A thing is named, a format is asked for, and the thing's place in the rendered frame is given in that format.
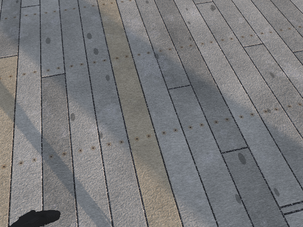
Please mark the left robot hand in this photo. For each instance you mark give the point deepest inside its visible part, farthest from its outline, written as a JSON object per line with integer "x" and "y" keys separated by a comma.
{"x": 37, "y": 219}

